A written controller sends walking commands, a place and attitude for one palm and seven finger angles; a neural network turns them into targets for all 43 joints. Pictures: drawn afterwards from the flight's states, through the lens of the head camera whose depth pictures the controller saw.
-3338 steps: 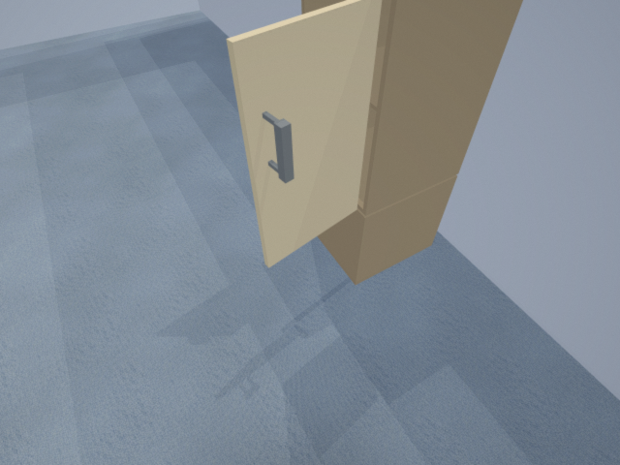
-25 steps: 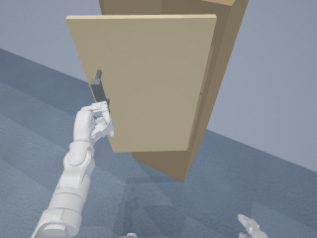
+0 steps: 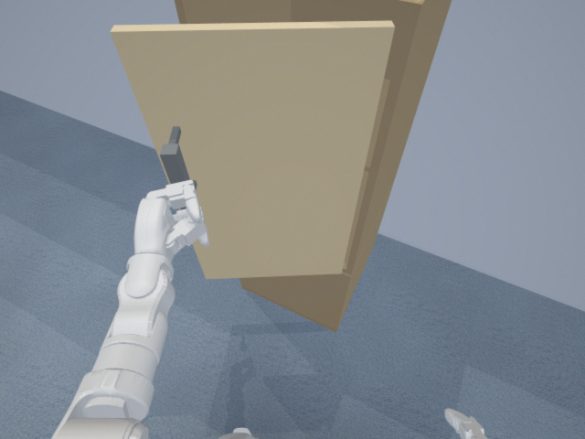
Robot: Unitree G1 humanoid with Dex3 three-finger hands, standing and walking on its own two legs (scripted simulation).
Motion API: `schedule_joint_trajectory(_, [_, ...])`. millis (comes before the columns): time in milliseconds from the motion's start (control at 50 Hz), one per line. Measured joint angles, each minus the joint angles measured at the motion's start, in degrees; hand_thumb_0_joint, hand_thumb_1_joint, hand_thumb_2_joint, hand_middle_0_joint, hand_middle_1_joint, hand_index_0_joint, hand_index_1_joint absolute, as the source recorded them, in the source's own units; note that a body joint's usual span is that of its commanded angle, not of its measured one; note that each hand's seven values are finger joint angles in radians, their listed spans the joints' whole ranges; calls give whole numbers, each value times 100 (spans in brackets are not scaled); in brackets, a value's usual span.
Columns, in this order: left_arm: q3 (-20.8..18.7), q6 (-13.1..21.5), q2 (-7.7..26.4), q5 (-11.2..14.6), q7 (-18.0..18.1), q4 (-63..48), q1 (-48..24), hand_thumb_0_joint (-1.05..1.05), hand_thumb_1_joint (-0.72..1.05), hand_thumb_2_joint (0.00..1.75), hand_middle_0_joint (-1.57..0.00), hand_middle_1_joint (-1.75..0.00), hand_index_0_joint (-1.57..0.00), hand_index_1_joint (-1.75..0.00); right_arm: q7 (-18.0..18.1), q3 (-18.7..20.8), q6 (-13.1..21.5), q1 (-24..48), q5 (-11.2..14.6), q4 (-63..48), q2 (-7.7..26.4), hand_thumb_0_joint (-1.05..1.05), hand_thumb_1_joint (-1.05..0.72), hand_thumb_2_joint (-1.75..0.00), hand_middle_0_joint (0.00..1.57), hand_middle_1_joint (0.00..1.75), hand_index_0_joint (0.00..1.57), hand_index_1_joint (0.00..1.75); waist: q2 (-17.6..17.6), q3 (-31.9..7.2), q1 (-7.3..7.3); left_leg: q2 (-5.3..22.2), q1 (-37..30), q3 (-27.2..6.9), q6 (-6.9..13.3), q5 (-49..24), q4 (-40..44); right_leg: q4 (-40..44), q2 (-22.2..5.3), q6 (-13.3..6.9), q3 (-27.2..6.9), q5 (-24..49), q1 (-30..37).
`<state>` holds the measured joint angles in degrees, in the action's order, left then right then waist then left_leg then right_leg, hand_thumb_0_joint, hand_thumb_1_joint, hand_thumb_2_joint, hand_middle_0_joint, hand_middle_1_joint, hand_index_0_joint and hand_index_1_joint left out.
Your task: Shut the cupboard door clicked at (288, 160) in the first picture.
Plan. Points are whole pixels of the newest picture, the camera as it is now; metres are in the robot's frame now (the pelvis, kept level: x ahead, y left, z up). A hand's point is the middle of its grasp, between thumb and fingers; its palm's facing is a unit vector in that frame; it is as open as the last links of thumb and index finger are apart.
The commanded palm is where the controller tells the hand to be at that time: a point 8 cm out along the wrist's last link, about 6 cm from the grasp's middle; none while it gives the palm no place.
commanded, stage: push the door shut along its arc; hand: left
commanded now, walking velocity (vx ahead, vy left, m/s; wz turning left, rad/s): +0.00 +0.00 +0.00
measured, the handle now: (182, 172) +0.49 +0.18 +0.09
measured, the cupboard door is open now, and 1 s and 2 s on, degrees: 29 18 0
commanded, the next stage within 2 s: pull the fist back off the door in 1.88 s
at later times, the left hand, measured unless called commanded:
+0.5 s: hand (205, 194) +0.44 +0.14 +0.09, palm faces -0.05 -1.00 -0.03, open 3.1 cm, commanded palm +0.43 +0.18 +0.09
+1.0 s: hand (239, 165) +0.50 +0.09 +0.09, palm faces -0.21 -0.98 -0.02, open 3.1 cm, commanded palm +0.49 +0.15 +0.09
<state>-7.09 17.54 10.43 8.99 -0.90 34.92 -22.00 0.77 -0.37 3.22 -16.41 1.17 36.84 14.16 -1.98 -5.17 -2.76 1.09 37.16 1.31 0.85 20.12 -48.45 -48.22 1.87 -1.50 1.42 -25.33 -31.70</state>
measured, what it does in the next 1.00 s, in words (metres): stands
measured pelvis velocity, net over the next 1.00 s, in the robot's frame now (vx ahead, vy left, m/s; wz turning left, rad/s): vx -0.02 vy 0.01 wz -0.01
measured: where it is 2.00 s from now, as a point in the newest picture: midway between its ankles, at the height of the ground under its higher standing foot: outside the picture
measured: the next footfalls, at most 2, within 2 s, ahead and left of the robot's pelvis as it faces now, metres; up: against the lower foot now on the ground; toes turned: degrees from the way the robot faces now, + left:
none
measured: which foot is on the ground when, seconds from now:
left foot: down 0.00-1.00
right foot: down 0.00-1.00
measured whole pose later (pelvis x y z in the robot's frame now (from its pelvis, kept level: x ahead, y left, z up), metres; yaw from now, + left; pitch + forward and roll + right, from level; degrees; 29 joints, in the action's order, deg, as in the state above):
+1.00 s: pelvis -0.02 +0.01 -0.02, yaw -1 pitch +17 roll -2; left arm -12.8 19.6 21.8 6.1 -13.1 71.1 -58.7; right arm -0.2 -0.9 3.4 -22.5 0.0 39.3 15.6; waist -2.8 -5.8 -10.9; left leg 1.8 52.9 0.6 1.4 21.0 -56.4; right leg -55.4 2.5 -1.2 2.1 -26.0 -46.9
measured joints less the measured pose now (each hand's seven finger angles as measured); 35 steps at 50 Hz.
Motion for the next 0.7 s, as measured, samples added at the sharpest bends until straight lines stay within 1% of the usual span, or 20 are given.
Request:
schedule_joint_trajectory(100, [37, 12, -12, -48, -31, 126, -123, 2, 90, 90, -130, -150, -130, -150, -17, -26, 3, 48, 3, -66, -25, 1, -91, -90, 20, 30, 20, 30, -1, -39, -5, -8, -1, 15, 6, -4, 6, -11, -9, 6, -15, 0, -10])
schedule_joint_trajectory(160, [44, -1, 25, -69, -98, 411, -361, 2, 90, 90, -130, -150, -130, -150, -11, -56, -7, 82, 7, -67, -30, 1, -91, -90, 20, 30, 20, 30, -2, -19, -25, -16, 26, -2, 8, -6, -19, -33, -16, 9, 4, -6, -28])
schedule_joint_trajectory(240, [-43, 23, 151, -64, -217, 816, -738, 2, 90, 90, -131, -150, -130, -150, 2, -79, -27, 92, 8, -50, -40, 1, -91, -90, 20, 30, 20, 30, 18, 2, -73, -12, 108, -13, 4, -17, -52, -68, -11, 3, 15, 1, -108])
schedule_joint_trajectory(440, [-213, 243, 433, -20, -625, 1826, -1590, 2, 90, 90, -133, -150, -130, -150, -11, -28, -74, -195, 17, 112, 46, 1, -91, -90, 20, 30, 20, 30, 5, -18, -149, -16, 407, -58, 11, -7, -203, -201, -14, 5, 61, -17, -381])
schedule_joint_trajectory(560, [-243, 312, 705, 2, -839, 2469, -2195, 2, 90, 90, -133, -150, -130, -150, -3, -6, -72, -343, 9, 232, 93, 1, -91, -90, 20, 30, 20, 30, 13, -14, -267, -18, 703, -109, 14, -15, -345, -325, -13, 2, 115, -19, -649])
schedule_joint_trajectory(620, [-200, 327, 761, -1, -934, 2672, -2430, 2, 90, 90, -132, -150, -130, -150, -15, 20, -44, -417, -7, 278, 120, 1, -91, -90, 20, 30, 20, 30, -3, -24, -324, -17, 856, -126, 18, -12, -424, -389, -12, 4, 133, -22, -789])
schedule_joint_trajectory(700, [-292, 331, 842, -19, -1000, 2933, -2706, 2, 90, 90, -131, -150, -130, -150, -16, 10, -29, -472, -27, 319, 140, 1, -91, -90, 20, 30, 20, 30, -1, -33, -424, -7, 1026, -121, 30, -2, -509, -471, -4, 13, 127, -26, -960])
